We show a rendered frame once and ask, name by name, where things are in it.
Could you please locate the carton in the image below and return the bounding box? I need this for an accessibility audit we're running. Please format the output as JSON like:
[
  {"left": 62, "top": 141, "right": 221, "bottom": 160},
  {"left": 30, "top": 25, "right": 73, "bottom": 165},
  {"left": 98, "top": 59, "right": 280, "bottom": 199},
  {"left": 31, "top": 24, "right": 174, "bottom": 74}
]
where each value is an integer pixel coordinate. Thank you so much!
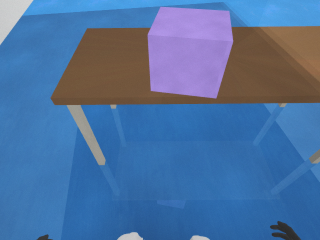
[{"left": 147, "top": 7, "right": 233, "bottom": 99}]

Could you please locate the right robot hand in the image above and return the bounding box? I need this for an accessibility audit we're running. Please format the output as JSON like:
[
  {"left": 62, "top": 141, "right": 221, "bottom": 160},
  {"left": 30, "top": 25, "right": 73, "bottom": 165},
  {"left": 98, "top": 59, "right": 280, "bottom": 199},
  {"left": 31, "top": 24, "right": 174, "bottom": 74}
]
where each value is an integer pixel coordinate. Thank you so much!
[{"left": 270, "top": 221, "right": 301, "bottom": 240}]

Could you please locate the table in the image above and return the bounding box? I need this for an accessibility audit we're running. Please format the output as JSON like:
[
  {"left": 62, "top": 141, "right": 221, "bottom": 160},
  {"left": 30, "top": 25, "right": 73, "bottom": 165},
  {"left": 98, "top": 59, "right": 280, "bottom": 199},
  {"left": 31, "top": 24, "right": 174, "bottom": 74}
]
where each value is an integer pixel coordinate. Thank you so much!
[{"left": 51, "top": 26, "right": 320, "bottom": 165}]

